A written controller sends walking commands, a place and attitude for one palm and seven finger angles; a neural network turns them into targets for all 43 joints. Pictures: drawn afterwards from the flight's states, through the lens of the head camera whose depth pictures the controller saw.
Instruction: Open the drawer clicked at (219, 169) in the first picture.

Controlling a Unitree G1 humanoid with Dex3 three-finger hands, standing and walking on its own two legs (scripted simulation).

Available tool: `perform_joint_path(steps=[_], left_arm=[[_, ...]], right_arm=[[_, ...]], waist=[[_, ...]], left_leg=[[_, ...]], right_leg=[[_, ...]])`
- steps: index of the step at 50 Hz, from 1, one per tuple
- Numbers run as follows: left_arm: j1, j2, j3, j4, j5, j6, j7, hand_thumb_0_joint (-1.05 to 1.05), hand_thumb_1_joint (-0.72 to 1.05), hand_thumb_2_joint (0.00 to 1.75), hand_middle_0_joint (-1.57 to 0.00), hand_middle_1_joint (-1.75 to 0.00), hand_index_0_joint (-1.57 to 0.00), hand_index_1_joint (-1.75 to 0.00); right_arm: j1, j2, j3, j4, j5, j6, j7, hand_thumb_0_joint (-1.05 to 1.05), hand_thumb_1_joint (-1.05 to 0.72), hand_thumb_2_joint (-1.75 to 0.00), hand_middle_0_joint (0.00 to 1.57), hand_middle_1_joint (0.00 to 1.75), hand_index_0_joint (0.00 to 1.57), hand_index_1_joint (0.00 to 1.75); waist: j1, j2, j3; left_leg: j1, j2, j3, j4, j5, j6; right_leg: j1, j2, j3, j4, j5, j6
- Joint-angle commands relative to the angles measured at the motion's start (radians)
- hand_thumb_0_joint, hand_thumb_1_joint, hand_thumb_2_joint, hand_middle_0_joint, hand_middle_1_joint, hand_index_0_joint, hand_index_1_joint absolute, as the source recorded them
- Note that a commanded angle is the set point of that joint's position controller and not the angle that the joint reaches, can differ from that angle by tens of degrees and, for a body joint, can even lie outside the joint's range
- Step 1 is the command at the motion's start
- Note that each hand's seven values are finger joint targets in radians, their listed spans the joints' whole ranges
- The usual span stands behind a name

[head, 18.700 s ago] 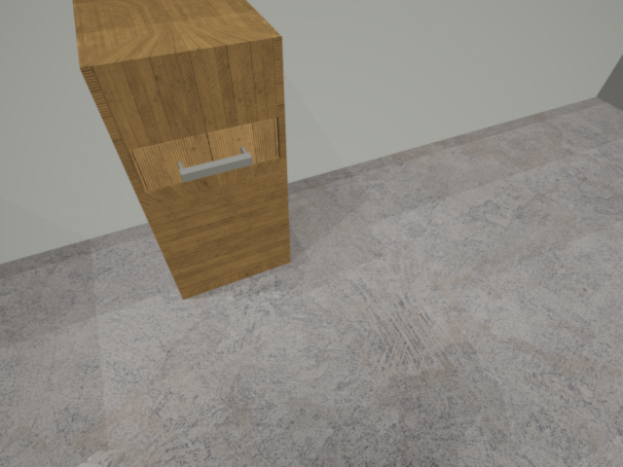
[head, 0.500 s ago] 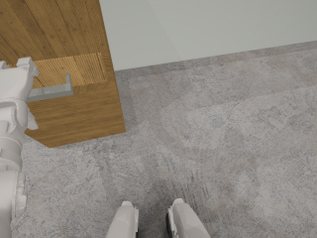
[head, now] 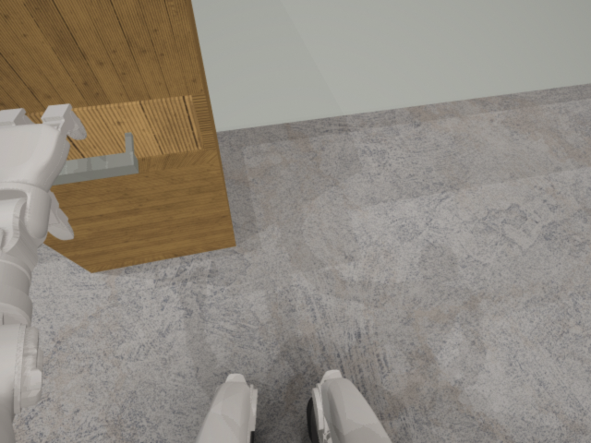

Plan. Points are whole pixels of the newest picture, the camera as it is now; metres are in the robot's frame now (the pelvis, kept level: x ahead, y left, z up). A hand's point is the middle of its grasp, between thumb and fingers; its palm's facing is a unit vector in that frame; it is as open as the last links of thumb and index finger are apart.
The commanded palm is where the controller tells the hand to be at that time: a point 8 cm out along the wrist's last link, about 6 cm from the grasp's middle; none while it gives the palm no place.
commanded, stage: move the hooked fingers above the handle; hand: left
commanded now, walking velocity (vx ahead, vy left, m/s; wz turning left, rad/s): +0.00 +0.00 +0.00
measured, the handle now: (71, 159) +0.53 +0.34 -0.06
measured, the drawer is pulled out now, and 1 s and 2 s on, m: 0.00 0.00 0.00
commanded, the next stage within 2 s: none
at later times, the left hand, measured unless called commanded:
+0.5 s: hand (55, 153) +0.49 +0.32 +0.01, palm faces +0.04 -0.04 -1.00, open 13.8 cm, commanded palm +0.47 +0.32 +0.05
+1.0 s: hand (46, 160) +0.49 +0.33 +0.00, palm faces -0.03 -0.01 -1.00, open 13.8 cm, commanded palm +0.48 +0.32 +0.05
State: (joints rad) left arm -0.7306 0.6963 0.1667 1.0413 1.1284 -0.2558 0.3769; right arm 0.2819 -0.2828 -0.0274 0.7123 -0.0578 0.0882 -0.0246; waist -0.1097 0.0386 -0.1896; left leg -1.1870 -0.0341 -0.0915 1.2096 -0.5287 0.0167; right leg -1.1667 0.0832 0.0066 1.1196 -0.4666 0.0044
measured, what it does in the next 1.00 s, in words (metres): stands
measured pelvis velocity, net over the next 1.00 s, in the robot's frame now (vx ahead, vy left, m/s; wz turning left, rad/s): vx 0.00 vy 0.01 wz -0.01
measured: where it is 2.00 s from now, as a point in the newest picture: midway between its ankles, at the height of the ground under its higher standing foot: outside the picture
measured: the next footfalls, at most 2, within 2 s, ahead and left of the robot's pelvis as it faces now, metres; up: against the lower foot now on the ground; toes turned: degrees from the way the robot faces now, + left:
none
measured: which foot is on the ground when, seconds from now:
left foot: down 0.00-1.00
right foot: down 0.00-1.00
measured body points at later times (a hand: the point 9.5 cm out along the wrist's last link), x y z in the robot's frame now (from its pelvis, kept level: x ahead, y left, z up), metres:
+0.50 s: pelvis +0.00 +0.01 +0.00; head +0.15 +0.04 +0.42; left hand +0.48 +0.32 +0.06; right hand +0.02 -0.28 -0.11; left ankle +0.01 +0.10 -0.63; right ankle +0.02 -0.13 -0.63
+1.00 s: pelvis +0.00 +0.01 +0.00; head +0.16 +0.04 +0.42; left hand +0.48 +0.33 +0.05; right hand +0.03 -0.28 -0.11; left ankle +0.01 +0.10 -0.63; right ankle +0.02 -0.13 -0.63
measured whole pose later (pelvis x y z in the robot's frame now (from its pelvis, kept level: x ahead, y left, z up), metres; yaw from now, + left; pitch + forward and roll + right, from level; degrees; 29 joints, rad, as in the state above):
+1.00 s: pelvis +0.00 +0.01 +0.00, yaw +0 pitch +29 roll -5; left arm -0.84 0.73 0.13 1.14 1.13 -0.15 0.40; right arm 0.29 -0.29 0.00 0.67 -0.04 0.09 -0.02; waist -0.15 0.04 -0.17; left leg -1.19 -0.03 -0.09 1.21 -0.52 0.02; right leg -1.16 0.08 0.00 1.10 -0.45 0.01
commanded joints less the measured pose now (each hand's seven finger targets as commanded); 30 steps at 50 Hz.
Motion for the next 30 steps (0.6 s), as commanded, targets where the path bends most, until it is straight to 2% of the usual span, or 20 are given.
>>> perform_joint_path(steps=[1,2,4,6,8,9,11,14,16,18,19,20,21,22,23,24,25,27,29,30], left_arm=[[-0.397,0.428,0.143,-0.169,-0.007,0.055,0.130,0.00,-0.50,0.30,-0.30,-1.20,-0.30,-1.20],[-0.431,0.402,0.112,-0.156,-0.001,0.083,0.140,0.00,-0.50,0.30,-0.30,-1.20,-0.30,-1.20],[-0.376,0.397,0.101,-0.103,-0.004,0.146,0.137,0.00,-0.50,0.30,-0.30,-1.20,-0.30,-1.20],[-0.362,0.374,0.066,-0.065,-0.019,0.194,0.101,0.00,-0.50,0.30,-0.30,-1.20,-0.30,-1.20],[-0.387,0.313,-0.002,-0.062,-0.039,0.217,0.044,0.00,-0.50,0.30,-0.30,-1.20,-0.30,-1.20],[-0.378,0.292,-0.022,-0.054,-0.049,0.217,0.012,0.00,-0.50,0.30,-0.30,-1.20,-0.30,-1.20],[-0.434,0.240,-0.071,-0.130,-0.062,0.171,-0.044,0.00,-0.50,0.30,-0.30,-1.20,-0.30,-1.20],[-0.473,0.207,-0.090,-0.182,-0.063,0.077,-0.082,0.00,-0.50,0.30,-0.30,-1.20,-0.30,-1.20],[-0.481,0.276,-0.020,-0.186,-0.052,0.018,-0.062,0.00,-0.50,0.30,-0.30,-1.20,-0.30,-1.20],[-0.451,0.349,0.057,-0.176,-0.031,-0.009,-0.016,0.00,-0.50,0.30,-0.30,-1.20,-0.30,-1.20],[-0.426,0.363,0.079,-0.158,-0.023,-0.008,0.013,0.00,-0.50,0.30,-0.30,-1.20,-0.30,-1.20],[-0.395,0.404,0.121,-0.127,-0.018,0.006,0.041,0.00,-0.50,0.30,-0.30,-1.20,-0.30,-1.20],[-0.372,0.406,0.121,-0.096,-0.011,0.025,0.070,0.00,-0.50,0.30,-0.30,-1.20,-0.30,-1.20],[-0.338,0.423,0.139,-0.069,-0.005,0.052,0.095,0.00,-0.50,0.30,-0.30,-1.20,-0.30,-1.20],[-0.316,0.393,0.112,-0.030,-0.001,0.086,0.111,0.00,-0.50,0.30,-0.30,-1.20,-0.30,-1.20],[-0.300,0.430,0.135,-0.031,0.000,0.116,0.124,0.00,-0.50,0.30,-0.30,-1.20,-0.30,-1.20],[-0.285,0.417,0.125,-0.014,-0.001,0.144,0.122,0.00,-0.50,0.30,-0.30,-1.20,-0.30,-1.20],[-0.320,0.433,0.118,-0.045,-0.004,0.182,0.120,0.00,-0.50,0.30,-0.30,-1.20,-0.30,-1.20],[-0.342,0.452,0.116,-0.042,-0.030,0.216,0.106,0.00,-0.50,0.30,-0.30,-1.20,-0.30,-1.20],[-0.384,0.454,0.108,-0.064,-0.036,0.216,0.089,0.00,-0.50,0.30,-0.30,-1.20,-0.30,-1.20]], right_arm=[[0.156,-0.184,-0.048,-0.028,-0.004,0.011,0.007,0.00,-0.90,-0.90,0.20,0.30,0.20,0.30],[0.152,-0.181,-0.048,-0.031,-0.002,0.012,0.010,0.00,-0.90,-0.90,0.20,0.30,0.20,0.30],[0.153,-0.187,-0.045,-0.041,0.001,0.018,0.021,0.00,-0.90,-0.90,0.20,0.30,0.20,0.30],[0.166,-0.189,-0.043,-0.050,0.011,0.023,0.019,0.00,-0.90,-0.90,0.20,0.30,0.20,0.30],[0.179,-0.185,-0.044,-0.055,0.021,0.021,0.012,0.00,-0.90,-0.90,0.20,0.30,0.20,0.30],[0.186,-0.183,-0.046,-0.055,0.025,0.018,0.005,0.00,-0.90,-0.90,0.20,0.30,0.20,0.30],[0.195,-0.174,-0.049,-0.051,0.027,0.005,-0.012,0.00,-0.90,-0.90,0.20,0.30,0.20,0.30],[0.195,-0.162,-0.054,-0.033,0.025,-0.017,-0.034,0.00,-0.90,-0.90,0.20,0.30,0.20,0.30],[0.194,-0.166,-0.049,-0.019,0.017,-0.024,-0.041,0.00,-0.90,-0.90,0.20,0.30,0.20,0.30],[0.181,-0.169,-0.042,-0.018,0.009,-0.019,-0.034,0.00,-0.90,-0.90,0.20,0.30,0.20,0.30],[0.176,-0.169,-0.037,-0.021,0.005,-0.014,-0.024,0.00,-0.90,-0.90,0.20,0.30,0.20,0.30],[0.165,-0.175,-0.033,-0.020,0.000,-0.004,-0.012,0.00,-0.90,-0.90,0.20,0.30,0.20,0.30],[0.156,-0.172,-0.029,-0.034,-0.001,0.001,-0.003,0.00,-0.90,-0.90,0.20,0.30,0.20,0.30],[0.156,-0.175,-0.027,-0.045,-0.003,0.010,0.005,0.00,-0.90,-0.90,0.20,0.30,0.20,0.30],[0.149,-0.175,-0.027,-0.058,-0.001,0.013,0.013,0.00,-0.90,-0.90,0.20,0.30,0.20,0.30],[0.151,-0.182,-0.025,-0.065,0.000,0.019,0.021,0.00,-0.90,-0.90,0.20,0.30,0.20,0.30],[0.147,-0.185,-0.026,-0.074,0.000,0.026,0.027,0.00,-0.90,-0.90,0.20,0.30,0.20,0.30],[0.171,-0.193,-0.032,-0.078,0.010,0.042,0.028,0.00,-0.90,-0.90,0.20,0.30,0.20,0.30],[0.168,-0.197,-0.029,-0.078,0.020,0.047,0.025,0.00,-0.90,-0.90,0.20,0.30,0.20,0.30],[0.168,-0.200,-0.031,-0.079,0.022,0.045,0.017,0.00,-0.90,-0.90,0.20,0.30,0.20,0.30]], waist=[[0.025,0.194,-0.518],[0.006,0.201,-0.495],[0.024,0.186,-0.501],[0.014,0.156,-0.521],[-0.014,0.135,-0.519],[-0.025,0.092,-0.506],[-0.046,0.115,-0.523],[-0.070,0.094,-0.465],[-0.054,0.104,-0.416],[-0.017,0.157,-0.403],[0.003,0.188,-0.401],[0.025,0.189,-0.387],[0.028,0.194,-0.372],[0.045,0.163,-0.385],[0.039,0.151,-0.382],[0.059,0.152,-0.411],[0.063,0.155,-0.453],[0.053,0.130,-0.524],[0.042,0.088,-0.532],[0.024,0.062,-0.556]], left_leg=[[0.423,0.022,0.031,-0.112,0.513,0.005],[0.424,0.025,0.031,-0.117,0.506,0.003],[0.433,0.019,0.043,-0.137,0.490,0.004],[0.447,0.017,0.046,-0.156,0.500,0.008],[0.460,0.021,0.049,-0.176,0.465,0.017],[0.454,0.021,0.049,-0.183,0.436,0.025],[0.502,0.029,0.037,-0.188,0.438,0.026],[0.492,0.034,0.023,-0.181,0.384,0.031],[0.454,0.037,0.016,-0.171,0.371,0.028],[0.426,0.035,0.016,-0.153,0.401,0.019],[0.417,0.031,0.015,-0.147,0.426,0.011],[0.396,0.030,0.015,-0.142,0.443,0.006],[0.366,0.026,0.025,-0.132,0.449,0.007],[0.342,0.020,0.030,-0.130,0.456,0.006],[0.325,0.017,0.039,-0.130,0.447,0.009],[0.322,0.013,0.045,-0.136,0.453,0.008],[0.337,0.012,0.048,-0.134,0.476,0.004],[0.377,0.016,0.048,-0.146,0.502,0.004],[0.350,0.010,0.058,-0.164,0.440,0.017],[0.357,0.013,0.049,-0.163,0.424,0.022]], right_leg=[[0.210,-0.012,-0.053,-0.064,0.323,-0.049],[0.196,-0.012,-0.057,-0.072,0.316,-0.047],[0.243,-0.009,-0.059,-0.092,0.321,-0.045],[0.295,-0.008,-0.059,-0.110,0.354,-0.040],[0.323,-0.009,-0.056,-0.144,0.349,-0.035],[0.340,-0.009,-0.053,-0.163,0.340,-0.031],[0.316,-0.011,-0.049,-0.174,0.324,-0.032],[0.247,-0.014,-0.045,-0.182,0.256,-0.036],[0.198,-0.014,-0.045,-0.160,0.226,-0.044],[0.165,-0.013,-0.046,-0.128,0.226,-0.054],[0.154,-0.011,-0.052,-0.110,0.230,-0.060],[0.152,-0.010,-0.057,-0.094,0.232,-0.063],[0.157,-0.009,-0.057,-0.084,0.248,-0.060],[0.183,-0.007,-0.060,-0.072,0.264,-0.059],[0.196,-0.006,-0.059,-0.075,0.277,-0.056],[0.236,-0.007,-0.059,-0.072,0.299,-0.055],[0.257,-0.007,-0.059,-0.063,0.323,-0.054],[0.305,-0.007,-0.058,-0.077,0.357,-0.045],[0.365,-0.012,-0.048,-0.103,0.348,-0.034],[0.371,-0.014,-0.044,-0.104,0.344,-0.031]])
